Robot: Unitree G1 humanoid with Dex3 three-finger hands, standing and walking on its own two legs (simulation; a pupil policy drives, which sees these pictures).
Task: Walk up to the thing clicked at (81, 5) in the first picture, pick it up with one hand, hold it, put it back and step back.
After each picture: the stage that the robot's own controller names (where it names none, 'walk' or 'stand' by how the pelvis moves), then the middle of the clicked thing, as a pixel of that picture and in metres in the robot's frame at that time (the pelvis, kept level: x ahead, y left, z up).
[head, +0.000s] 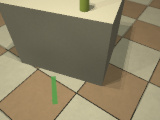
stand; out of the picture +1.06 -0.01 +0.05
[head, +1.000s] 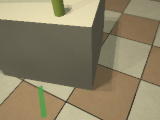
walk; out of the picture +0.93 +0.20 +0.07
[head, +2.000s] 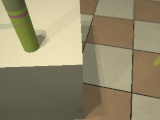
stand; (22, 24) +0.57 +0.25 +0.09
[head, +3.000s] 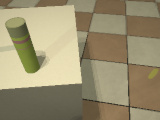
stand; (25, 48) +0.53 +0.25 +0.05
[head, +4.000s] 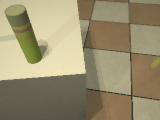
walk; (26, 37) +0.54 +0.24 +0.06
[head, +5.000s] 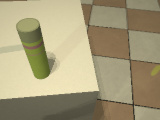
stand; (36, 52) +0.47 +0.18 +0.05
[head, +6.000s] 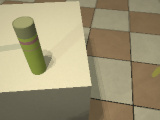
stand; (32, 49) +0.50 +0.22 +0.05
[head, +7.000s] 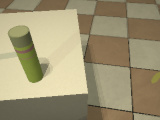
stand; (28, 57) +0.48 +0.24 +0.05
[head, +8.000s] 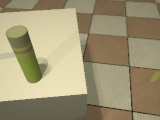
stand; (26, 57) +0.48 +0.24 +0.05
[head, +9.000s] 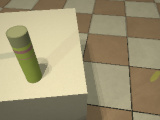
rise first; (26, 57) +0.48 +0.24 +0.05
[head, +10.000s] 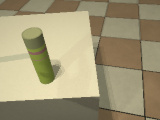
rise first; (40, 58) +0.47 +0.21 +0.05
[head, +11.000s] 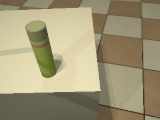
go down; (43, 52) +0.49 +0.21 +0.06
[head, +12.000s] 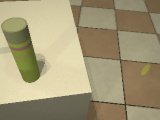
go down; (24, 54) +0.46 +0.20 +0.07
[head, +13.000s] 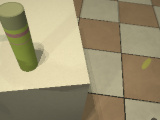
close in; (21, 42) +0.48 +0.20 +0.09
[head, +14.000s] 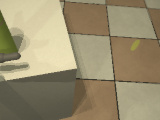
close; out of the picture +0.50 +0.22 +0.12
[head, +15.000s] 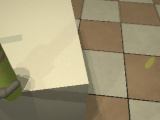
lift; out of the picture +0.36 +0.25 +0.11
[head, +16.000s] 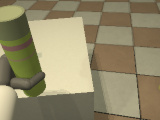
lift; (23, 58) +0.32 +0.17 +0.23
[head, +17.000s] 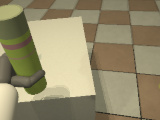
hold; (23, 56) +0.33 +0.17 +0.22
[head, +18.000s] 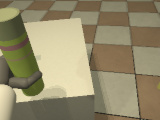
hold; (21, 58) +0.33 +0.18 +0.22
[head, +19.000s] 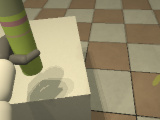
crouch; (20, 37) +0.41 +0.18 +0.23
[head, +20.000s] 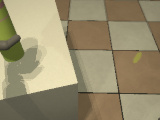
lower; out of the picture +0.50 +0.21 +0.18
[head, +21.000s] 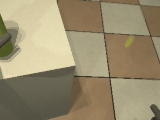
lower; out of the picture +0.51 +0.22 +0.13
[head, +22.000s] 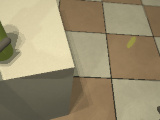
lower; out of the picture +0.50 +0.22 +0.12
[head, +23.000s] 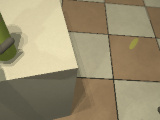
lower; out of the picture +0.50 +0.22 +0.12
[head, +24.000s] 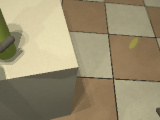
rest; out of the picture +0.50 +0.22 +0.12
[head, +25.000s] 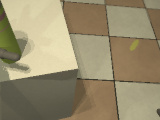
withdraw; out of the picture +0.49 +0.21 +0.12
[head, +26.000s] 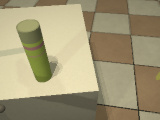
sink last; (37, 54) +0.46 +0.19 +0.09
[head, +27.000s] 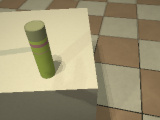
stand; (42, 52) +0.49 +0.21 +0.07
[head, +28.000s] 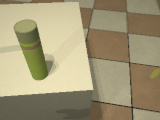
stand; (33, 53) +0.47 +0.20 +0.06
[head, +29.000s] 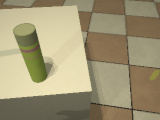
stand; (33, 56) +0.47 +0.21 +0.06
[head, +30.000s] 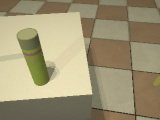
walk; (35, 60) +0.47 +0.21 +0.05
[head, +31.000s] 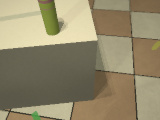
walk; (48, 10) +0.70 +0.19 +0.07
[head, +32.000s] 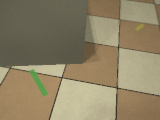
walk; out of the picture +1.09 +0.18 +0.07
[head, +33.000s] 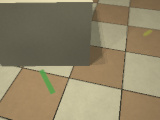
stand; out of the picture +1.19 +0.17 +0.07
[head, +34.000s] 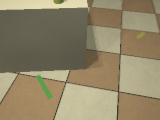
stand; out of the picture +1.18 +0.17 +0.05
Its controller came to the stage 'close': yes
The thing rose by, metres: 0.21
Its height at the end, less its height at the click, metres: +0.00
